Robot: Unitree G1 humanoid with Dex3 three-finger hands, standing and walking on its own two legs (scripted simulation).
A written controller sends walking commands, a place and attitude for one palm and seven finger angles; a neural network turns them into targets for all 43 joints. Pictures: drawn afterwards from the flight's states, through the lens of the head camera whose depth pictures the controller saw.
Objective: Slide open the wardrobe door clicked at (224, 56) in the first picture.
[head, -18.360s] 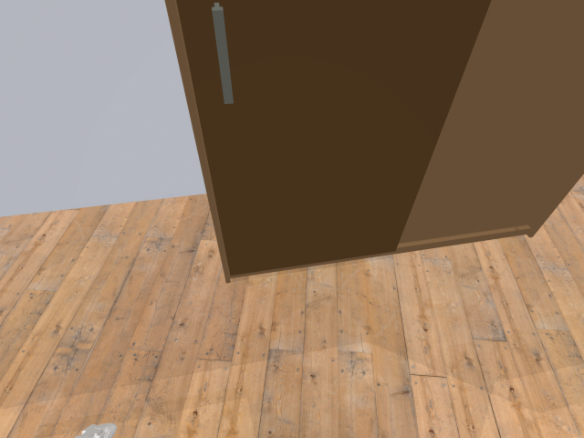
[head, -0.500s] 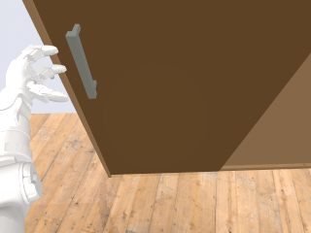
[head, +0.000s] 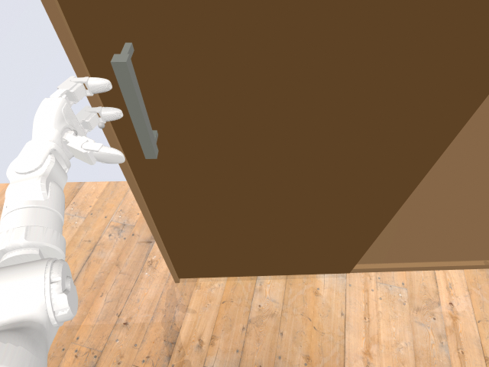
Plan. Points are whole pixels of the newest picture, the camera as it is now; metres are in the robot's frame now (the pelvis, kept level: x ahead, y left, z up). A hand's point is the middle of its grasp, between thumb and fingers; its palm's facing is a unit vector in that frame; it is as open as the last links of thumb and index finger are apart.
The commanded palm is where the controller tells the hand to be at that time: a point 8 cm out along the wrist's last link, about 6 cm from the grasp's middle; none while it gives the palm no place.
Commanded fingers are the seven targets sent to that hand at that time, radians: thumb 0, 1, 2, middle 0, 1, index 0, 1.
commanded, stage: move the hooked fingers beside the handle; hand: left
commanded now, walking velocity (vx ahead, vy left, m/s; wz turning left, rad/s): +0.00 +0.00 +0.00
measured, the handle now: (140, 106) +0.50 +0.19 +0.16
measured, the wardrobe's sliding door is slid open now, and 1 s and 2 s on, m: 0.00 0.00 0.00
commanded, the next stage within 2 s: feel for the door with the fingertips in 1.00 s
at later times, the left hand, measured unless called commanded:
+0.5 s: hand (93, 139) +0.41 +0.24 +0.16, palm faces +0.05 -1.00 +0.02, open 14.0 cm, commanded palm +0.40 +0.29 +0.16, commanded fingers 0.00 -0.50 0.30 -0.30 -1.20 -0.30 -1.20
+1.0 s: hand (97, 131) +0.43 +0.24 +0.16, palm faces +0.05 -1.00 +0.00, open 14.0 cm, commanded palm +0.41 +0.28 +0.16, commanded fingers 0.00 -0.50 0.30 -0.30 -1.20 -0.30 -1.20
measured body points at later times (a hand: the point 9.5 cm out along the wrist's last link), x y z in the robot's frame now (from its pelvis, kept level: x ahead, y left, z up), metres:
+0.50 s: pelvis -0.01 -0.01 +0.00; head +0.01 -0.01 +0.45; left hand +0.41 +0.29 +0.16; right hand +0.09 -0.27 -0.10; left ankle -0.03 +0.07 -0.73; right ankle +0.01 -0.11 -0.73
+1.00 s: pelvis -0.01 -0.01 +0.00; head +0.03 -0.01 +0.45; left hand +0.42 +0.29 +0.16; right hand +0.04 -0.28 -0.11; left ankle -0.03 +0.07 -0.73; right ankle +0.01 -0.11 -0.73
